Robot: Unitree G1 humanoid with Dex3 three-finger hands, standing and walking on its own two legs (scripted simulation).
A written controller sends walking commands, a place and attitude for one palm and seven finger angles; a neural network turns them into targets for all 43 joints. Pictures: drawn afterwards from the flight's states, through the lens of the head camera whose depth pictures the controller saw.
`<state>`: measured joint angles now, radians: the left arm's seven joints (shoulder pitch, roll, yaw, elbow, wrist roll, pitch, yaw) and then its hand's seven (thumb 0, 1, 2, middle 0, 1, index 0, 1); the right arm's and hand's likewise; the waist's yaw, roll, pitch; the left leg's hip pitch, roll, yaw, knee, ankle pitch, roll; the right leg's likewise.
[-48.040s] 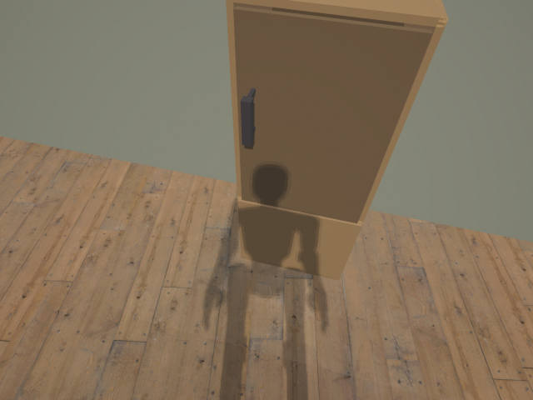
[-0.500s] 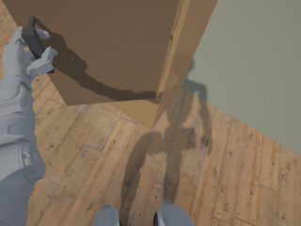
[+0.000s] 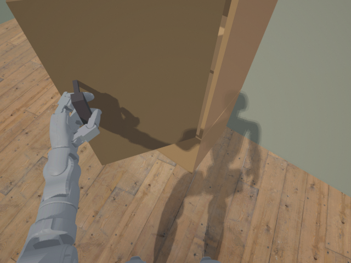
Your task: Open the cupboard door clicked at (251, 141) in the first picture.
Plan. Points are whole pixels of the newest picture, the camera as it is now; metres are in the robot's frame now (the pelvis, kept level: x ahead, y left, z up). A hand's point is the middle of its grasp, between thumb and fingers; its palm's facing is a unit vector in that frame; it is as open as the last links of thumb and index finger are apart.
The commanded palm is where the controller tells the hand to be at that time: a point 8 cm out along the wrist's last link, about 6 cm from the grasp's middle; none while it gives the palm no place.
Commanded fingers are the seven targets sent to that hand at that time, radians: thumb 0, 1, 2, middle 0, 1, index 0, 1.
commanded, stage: pull the door open along its arc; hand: left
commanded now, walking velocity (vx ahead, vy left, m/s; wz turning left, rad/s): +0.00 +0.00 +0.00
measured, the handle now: (85, 108) +0.46 +0.21 +0.06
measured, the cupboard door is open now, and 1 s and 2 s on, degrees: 57 87 90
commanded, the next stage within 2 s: open thumb and fingers to let go in 0.56 s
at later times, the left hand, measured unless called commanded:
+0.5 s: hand (135, 167) +0.31 +0.08 +0.07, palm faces +0.42 -0.91 +0.02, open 6.5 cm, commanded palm +0.24 +0.12 +0.06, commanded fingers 0.00 0.90 0.90 -0.40 -1.35 -0.40 -1.35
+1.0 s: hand (149, 173) +0.29 +0.05 +0.07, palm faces +0.44 -0.90 +0.00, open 8.9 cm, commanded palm +0.24 +0.09 +0.06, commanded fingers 0.00 -0.36 0.36 -0.31 -1.22 -0.31 -1.22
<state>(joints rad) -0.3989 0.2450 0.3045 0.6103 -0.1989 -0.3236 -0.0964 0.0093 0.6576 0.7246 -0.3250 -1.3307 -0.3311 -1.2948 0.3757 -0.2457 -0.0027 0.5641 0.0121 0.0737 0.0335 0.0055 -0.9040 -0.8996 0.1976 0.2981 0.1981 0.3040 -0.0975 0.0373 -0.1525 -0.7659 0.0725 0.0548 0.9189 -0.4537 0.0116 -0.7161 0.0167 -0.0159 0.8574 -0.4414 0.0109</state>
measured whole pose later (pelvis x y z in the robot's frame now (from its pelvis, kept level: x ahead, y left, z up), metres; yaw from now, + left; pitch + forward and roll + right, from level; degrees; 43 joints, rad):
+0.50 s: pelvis +0.00 -0.04 +0.01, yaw +4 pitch +10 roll +0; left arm 0.03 -0.08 -0.09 0.20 0.03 -0.26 0.47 0.01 0.63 0.72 -0.32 -1.32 -0.33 -1.32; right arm 0.23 -0.19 0.00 0.56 -0.07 0.06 0.03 0.01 -0.90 -0.90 0.20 0.30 0.20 0.30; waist -0.02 0.03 -0.14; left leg -0.60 0.05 0.00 0.86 -0.43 -0.04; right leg -0.56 0.00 -0.07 0.87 -0.48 -0.04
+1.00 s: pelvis -0.01 -0.05 +0.00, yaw +6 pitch +9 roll +1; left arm 0.00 -0.11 -0.16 0.22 0.07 -0.24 0.54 0.01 0.24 0.62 -0.35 -1.28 -0.35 -1.28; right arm 0.19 -0.19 0.00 0.60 -0.08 0.02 0.00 0.01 -0.90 -0.90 0.20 0.30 0.20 0.30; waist 0.00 0.04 -0.13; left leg -0.63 0.04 -0.03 0.87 -0.41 -0.05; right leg -0.59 -0.01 -0.10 0.91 -0.49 -0.06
